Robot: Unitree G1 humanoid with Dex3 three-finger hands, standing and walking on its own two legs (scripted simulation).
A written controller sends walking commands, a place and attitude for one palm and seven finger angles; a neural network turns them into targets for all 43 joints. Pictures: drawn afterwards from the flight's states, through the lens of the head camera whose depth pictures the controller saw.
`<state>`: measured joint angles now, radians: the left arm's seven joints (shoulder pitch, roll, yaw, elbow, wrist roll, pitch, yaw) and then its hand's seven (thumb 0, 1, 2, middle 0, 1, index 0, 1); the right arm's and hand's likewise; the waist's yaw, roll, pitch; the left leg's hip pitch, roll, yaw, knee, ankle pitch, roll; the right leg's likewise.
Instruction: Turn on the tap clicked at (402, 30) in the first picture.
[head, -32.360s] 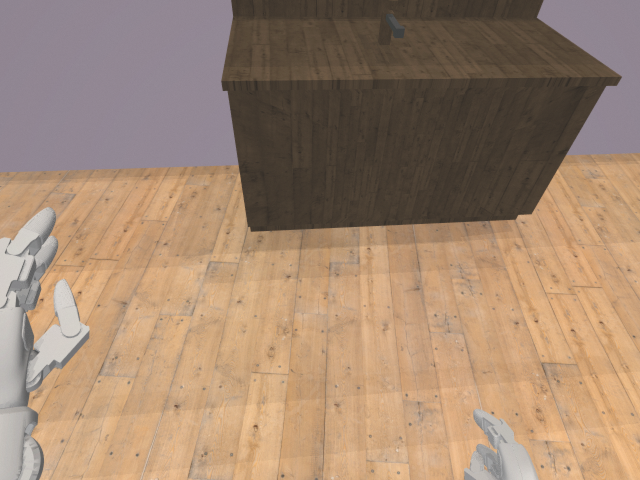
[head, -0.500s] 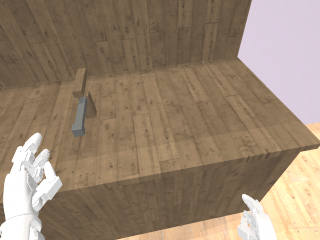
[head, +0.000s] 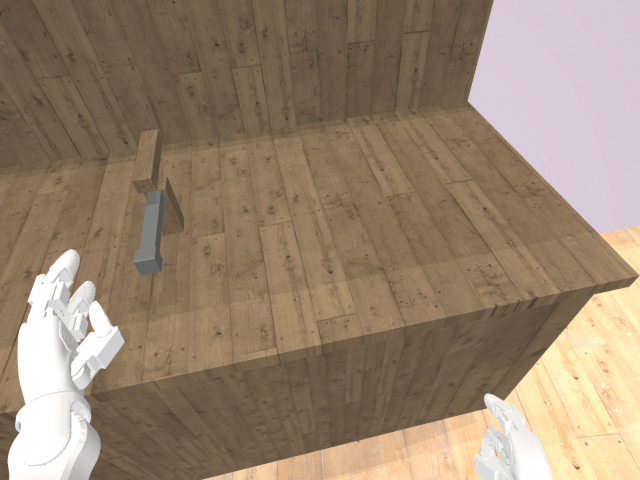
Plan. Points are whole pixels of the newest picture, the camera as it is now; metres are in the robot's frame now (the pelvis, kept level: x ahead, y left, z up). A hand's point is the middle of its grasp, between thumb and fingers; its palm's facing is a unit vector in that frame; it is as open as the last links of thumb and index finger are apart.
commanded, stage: reach beside the lever's end, fingers flat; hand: left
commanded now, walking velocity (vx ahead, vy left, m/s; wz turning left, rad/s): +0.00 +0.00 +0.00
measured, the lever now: (148, 260) +0.37 +0.29 +0.07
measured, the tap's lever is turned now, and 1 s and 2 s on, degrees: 0 0 0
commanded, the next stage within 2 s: push the lever round in 1.70 s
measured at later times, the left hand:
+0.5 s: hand (107, 314) +0.26 +0.28 +0.09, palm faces +0.52 -0.85 -0.10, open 7.7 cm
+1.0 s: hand (107, 299) +0.29 +0.31 +0.08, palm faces +0.54 -0.83 -0.10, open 7.8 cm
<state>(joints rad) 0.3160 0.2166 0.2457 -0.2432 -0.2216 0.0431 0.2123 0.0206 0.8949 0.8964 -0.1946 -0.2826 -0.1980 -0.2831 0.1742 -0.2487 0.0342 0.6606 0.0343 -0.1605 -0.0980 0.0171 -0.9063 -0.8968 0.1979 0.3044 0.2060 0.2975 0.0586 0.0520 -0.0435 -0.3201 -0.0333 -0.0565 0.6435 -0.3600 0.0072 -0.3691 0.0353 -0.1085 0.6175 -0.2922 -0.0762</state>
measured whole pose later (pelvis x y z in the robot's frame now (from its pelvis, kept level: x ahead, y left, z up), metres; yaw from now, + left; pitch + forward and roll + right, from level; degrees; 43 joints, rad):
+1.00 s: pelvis -0.01 +0.02 +0.00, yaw -1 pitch +5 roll -1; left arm -0.01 0.27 0.37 0.25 -0.19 -0.15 0.16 0.02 0.89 0.90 -0.15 -0.16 -0.16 -0.16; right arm 0.18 -0.25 0.01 0.69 0.03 -0.11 -0.10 0.02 -0.91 -0.90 0.20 0.30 0.21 0.30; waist 0.03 0.04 -0.05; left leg -0.41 -0.04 -0.03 0.67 -0.36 0.03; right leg -0.45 0.03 -0.09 0.63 -0.27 -0.05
